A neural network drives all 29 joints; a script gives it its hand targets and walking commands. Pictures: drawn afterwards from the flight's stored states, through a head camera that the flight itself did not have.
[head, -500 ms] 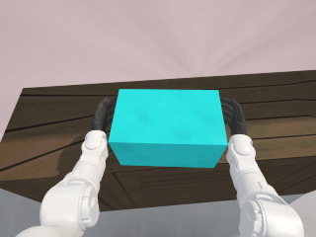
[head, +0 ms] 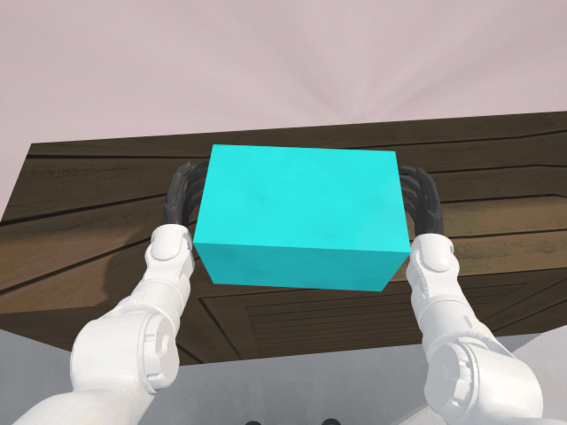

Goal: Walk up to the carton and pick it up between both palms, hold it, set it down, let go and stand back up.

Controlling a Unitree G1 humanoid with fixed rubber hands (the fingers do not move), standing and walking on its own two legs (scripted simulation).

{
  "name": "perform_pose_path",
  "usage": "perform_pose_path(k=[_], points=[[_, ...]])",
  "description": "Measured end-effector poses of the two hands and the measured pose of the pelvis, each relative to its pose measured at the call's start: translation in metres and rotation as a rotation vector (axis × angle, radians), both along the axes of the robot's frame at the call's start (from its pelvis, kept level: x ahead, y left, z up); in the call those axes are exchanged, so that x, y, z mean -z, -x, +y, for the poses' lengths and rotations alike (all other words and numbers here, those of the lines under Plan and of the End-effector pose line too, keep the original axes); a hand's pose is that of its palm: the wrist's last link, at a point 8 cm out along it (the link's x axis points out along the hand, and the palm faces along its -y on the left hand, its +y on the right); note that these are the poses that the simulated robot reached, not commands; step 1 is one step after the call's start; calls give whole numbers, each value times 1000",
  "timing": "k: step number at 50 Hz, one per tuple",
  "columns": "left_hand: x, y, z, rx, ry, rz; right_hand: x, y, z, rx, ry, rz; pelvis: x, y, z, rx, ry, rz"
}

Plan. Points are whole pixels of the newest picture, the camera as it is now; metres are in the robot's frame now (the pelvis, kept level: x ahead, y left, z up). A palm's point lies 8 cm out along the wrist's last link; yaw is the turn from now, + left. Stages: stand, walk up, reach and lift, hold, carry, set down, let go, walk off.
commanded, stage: set down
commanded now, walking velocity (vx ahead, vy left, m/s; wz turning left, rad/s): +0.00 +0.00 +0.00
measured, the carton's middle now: (300, 220) +0.41 -0.01 -0.02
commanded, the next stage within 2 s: none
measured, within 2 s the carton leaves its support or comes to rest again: neither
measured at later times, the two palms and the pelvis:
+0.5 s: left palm (177, 211) +0.41 +0.18 +0.01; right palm (425, 222) +0.39 -0.20 +0.01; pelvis +0.00 +0.00 -0.01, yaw -2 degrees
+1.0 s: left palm (141, 208) +0.41 +0.23 +0.02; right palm (465, 211) +0.40 -0.26 +0.02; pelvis -0.03 -0.01 -0.05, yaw -2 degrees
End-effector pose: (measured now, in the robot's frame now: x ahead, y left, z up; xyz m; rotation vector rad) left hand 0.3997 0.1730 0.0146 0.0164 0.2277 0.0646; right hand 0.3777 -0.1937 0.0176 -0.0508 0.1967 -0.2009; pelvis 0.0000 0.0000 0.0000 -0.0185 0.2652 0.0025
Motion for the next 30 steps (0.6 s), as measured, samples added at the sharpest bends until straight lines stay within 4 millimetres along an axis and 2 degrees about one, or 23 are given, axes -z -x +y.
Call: perform_pose_path(k=[20,24,30], points=[[3,-3,1,1,-15,-2,3,-2,-1,-18,-9,-1,3,2,-1,13,-3,12],[7,-10,4,-17,-25,58,11,-7,-4,-35,-20,80,10,2,-1,31,0,57],[-1,-19,13,-31,-39,48,6,-19,-14,-10,-21,69,24,4,-3,33,5,98]])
